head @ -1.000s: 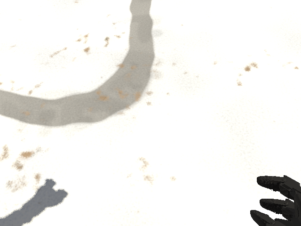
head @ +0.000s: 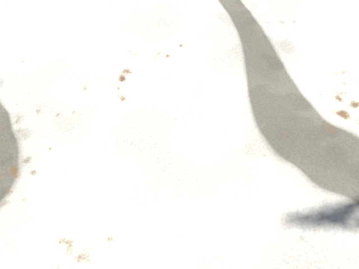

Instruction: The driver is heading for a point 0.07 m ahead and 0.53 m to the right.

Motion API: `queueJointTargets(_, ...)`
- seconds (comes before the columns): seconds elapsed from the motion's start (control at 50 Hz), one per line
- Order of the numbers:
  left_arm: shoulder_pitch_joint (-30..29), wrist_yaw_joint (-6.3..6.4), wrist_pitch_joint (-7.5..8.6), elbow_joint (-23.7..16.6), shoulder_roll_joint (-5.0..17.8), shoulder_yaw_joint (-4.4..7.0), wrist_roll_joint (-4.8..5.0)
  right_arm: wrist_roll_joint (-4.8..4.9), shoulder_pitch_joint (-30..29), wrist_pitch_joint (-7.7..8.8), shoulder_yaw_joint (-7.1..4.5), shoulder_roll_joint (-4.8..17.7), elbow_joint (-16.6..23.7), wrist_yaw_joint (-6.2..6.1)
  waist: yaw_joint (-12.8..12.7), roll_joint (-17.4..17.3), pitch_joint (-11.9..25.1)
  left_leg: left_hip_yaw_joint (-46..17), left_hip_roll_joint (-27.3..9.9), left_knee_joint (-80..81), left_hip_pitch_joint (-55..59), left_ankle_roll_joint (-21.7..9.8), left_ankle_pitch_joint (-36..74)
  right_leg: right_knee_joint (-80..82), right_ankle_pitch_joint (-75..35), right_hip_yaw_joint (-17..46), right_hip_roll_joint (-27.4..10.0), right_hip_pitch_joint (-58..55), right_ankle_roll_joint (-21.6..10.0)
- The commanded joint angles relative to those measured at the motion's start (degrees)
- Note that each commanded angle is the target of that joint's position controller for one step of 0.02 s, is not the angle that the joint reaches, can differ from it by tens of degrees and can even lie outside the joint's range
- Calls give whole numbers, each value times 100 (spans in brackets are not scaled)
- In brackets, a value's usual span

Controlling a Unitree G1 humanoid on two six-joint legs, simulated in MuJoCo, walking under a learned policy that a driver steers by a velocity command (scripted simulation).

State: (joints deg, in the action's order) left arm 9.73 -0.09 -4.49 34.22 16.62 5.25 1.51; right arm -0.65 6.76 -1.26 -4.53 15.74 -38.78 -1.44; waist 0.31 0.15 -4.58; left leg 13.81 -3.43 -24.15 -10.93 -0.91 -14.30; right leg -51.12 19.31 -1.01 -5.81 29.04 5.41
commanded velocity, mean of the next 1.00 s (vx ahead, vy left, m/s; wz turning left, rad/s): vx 0.28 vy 0.00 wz -0.99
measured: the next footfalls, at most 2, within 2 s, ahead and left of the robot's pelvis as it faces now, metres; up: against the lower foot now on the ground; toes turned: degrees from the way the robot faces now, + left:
right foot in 0.10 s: +0.05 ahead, -0.15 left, +0.00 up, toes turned -10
left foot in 0.62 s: +0.16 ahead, +0.02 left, +0.00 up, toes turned -44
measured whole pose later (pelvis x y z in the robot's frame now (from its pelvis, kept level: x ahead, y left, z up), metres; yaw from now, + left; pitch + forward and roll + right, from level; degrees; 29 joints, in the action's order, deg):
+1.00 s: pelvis +0.12 -0.16 -0.01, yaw -57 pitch +2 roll +1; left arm 9.2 -6.6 -3.1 34.1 20.0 3.8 -2.6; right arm -2.4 26.0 4.0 -4.2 18.6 -45.3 -0.3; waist 3.9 2.2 1.9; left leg 12.7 -4.5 -14.8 6.1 3.9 -22.5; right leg -62.8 9.5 0.0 -3.9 44.2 -1.5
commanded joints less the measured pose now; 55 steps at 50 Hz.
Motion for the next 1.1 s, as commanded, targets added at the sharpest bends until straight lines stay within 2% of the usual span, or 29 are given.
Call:
queueJointTargets(0.02,-205,-76,8,-548,562,168,16,135,-200,117,-354,1102,311,76,60,-879,814,-723,-1635,410,797,-970,2434,707,40,-326,82,-273,-256)
queueJointTargets(0.08,338,-91,-47,-415,681,311,25,287,-137,118,-351,965,141,121,-321,-613,994,-263,-1466,-681,457,-376,2090,2198,-755,-437,394,-1537,-740)
queueJointTargets(0.1,925,17,-19,-271,1212,522,15,197,106,134,-301,757,76,161,-506,327,1115,43,-965,-2012,-632,68,1173,2716,-2489,372,172,-2818,-1122)
queueJointTargets(0.12,985,117,37,-404,2027,663,3,-126,-122,172,-157,372,503,177,-202,2155,1082,29,-56,-3932,-2898,617,-2496,2486,-5071,2712,-1208,-3874,-2077)
queueJointTargets(0.14,842,24,267,-574,1820,575,-255,-114,-576,202,-190,568,636,116,-540,1489,1904,-1428,212,-4837,-3249,626,-2659,2834,-4185,3514,-1697,-3496,-2851)
queueJointTargets(0.16,664,-19,414,-512,1588,486,-245,34,-858,200,-239,786,676,73,-508,887,1620,-1694,124,-4952,-3370,476,-2119,3044,-3302,3000,-1408,-3312,-2614)
queueJointTargets(0.18,422,28,467,-446,1438,435,-111,68,-882,216,-244,754,666,17,-308,676,1207,-1802,77,-4668,-3468,337,-1506,3132,-2585,2672,-1068,-3002,-2253)
queueJointTargets(0.2,121,80,442,-490,1231,354,7,0,-749,203,-275,838,566,-46,-137,459,1018,-1883,0,-4420,-3405,315,-1066,3121,-2294,2457,-864,-2744,-1994)
queueJointTargets(0.22,-156,136,403,-556,1151,297,25,-42,-591,188,-300,881,519,-64,44,526,977,-1890,53,-4285,-3098,333,-747,3122,-2370,2266,-687,-2375,-1879)
queueJointTargets(0.26,-259,208,370,-628,1121,261,-63,-48,-366,184,-275,777,402,-27,135,578,1142,-1862,278,-4187,-2715,412,-337,3086,-2536,2154,-457,-2114,-1819)
queueJointTargets(0.32,-89,252,358,-575,1191,272,-44,-6,-407,168,-210,614,378,-22,66,566,1121,-1959,514,-3520,-2624,523,-158,3030,-2184,2345,-248,-2040,-1762)
queueJointTargets(0.42,-115,285,290,-605,1238,284,-38,50,-631,187,-189,601,410,-8,-38,832,984,-2202,741,-2469,-2436,583,-204,2912,-1366,2986,-51,-1956,-1647)
queueJointTargets(0.52,-150,244,213,-662,1247,286,-38,84,-690,314,-185,639,413,68,-160,1015,1078,-2332,860,-1645,-1847,473,-411,2591,-1915,3579,55,-2009,-1640)
queueJointTargets(0.54,-140,234,201,-673,1222,275,-10,108,-544,344,-195,683,378,98,-141,968,1257,-2317,851,-1364,-1517,413,-383,2679,-1079,3684,130,-1917,-1640)
queueJointTargets(0.58,-273,185,206,-716,1148,213,21,239,-215,403,-255,736,280,158,50,955,1120,-2180,792,-585,-331,282,-275,2867,1169,3840,396,-997,-1606)
queueJointTargets(0.6,-350,165,225,-723,1053,157,28,301,169,428,-311,764,168,160,313,794,1003,-2136,628,-69,610,170,-44,2582,1978,3709,601,-197,-1466)
queueJointTargets(0.62,-63,147,254,-642,701,47,21,277,703,433,-392,1014,97,120,432,150,1244,-2818,-268,239,1684,-112,-875,1349,2498,2972,1023,633,-1152)
queueJointTargets(0.64,15,139,313,-784,356,-62,72,96,1069,449,-402,1369,119,118,371,-962,1258,-4648,-1429,957,2106,-659,-2712,-202,1973,1750,1663,1695,-948)
queueJointTargets(0.66,-398,120,447,-1060,727,-10,93,-91,678,574,-446,1473,171,151,204,-1474,499,-5742,-1967,1403,1297,-1046,-3552,-907,985,1574,951,2478,-811)
queueJointTargets(0.68,-429,109,478,-964,1090,68,14,-14,303,613,-357,1150,308,85,156,-1260,224,-5173,-1783,1445,1018,-969,-3409,-1288,456,1284,614,2535,-676)
queueJointTargets(0.7,-236,105,470,-807,1176,121,-51,82,229,590,-285,959,347,7,135,-1009,226,-4506,-1491,1419,969,-756,-2965,-1628,106,1075,501,2436,-538)
queueJointTargets(0.74,-109,57,474,-772,964,75,-84,139,472,562,-203,908,321,-71,191,-738,211,-3545,-1176,1412,851,-493,-2317,-2361,-314,727,360,2464,-441)
queueJointTargets(0.76,-571,-319,329,-779,878,5,-733,-212,857,448,-171,1088,113,27,269,165,38,-3152,-1194,1604,115,-531,-2323,-2499,-695,629,554,2149,-500)
queueJointTargets(0.8,-330,-538,250,-727,672,-45,-483,-169,849,461,-210,1201,88,136,128,-435,36,-2483,-1062,1645,70,-373,-2045,-2604,-1044,609,530,2141,-491)
queueJointTargets(0.84,-313,-559,231,-643,731,-30,-385,-131,1012,520,-172,1111,23,170,160,-689,28,-2080,-1122,1696,260,-349,-1853,-2546,-1274,588,451,2252,-444)
queueJointTargets(0.94,-1141,-628,256,-707,696,-69,-408,-164,1821,597,-149,1073,-322,118,547,-803,-376,-1215,-1375,1869,1326,-374,-1290,-1412,-1083,260,194,2752,-600)
queueJointTargets(1.02,-1880,-724,322,-879,454,-232,-391,-228,2243,568,-101,1018,-637,57,733,-778,-748,-411,-1492,1929,1906,-368,-156,-284,-486,-386,56,2561,-1021)
queueJointTargets(1.06,-1732,-668,345,-842,334,-306,-391,-224,2151,525,-68,1082,-745,33,449,-771,-613,191,-1399,1331,1920,-260,2594,361,57,-833,362,1676,-1358)
queueJointTargets(1.1,-556,-500,393,-494,523,-199,-328,-182,2125,449,-94,1418,-798,27,-280,-878,369,388,-1486,-535,1691,-285,6865,463,589,-1331,1248,-340,-1652)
